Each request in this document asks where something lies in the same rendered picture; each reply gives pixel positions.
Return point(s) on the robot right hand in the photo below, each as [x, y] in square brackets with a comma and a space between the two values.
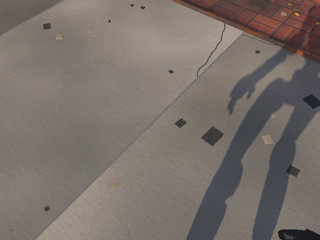
[295, 234]

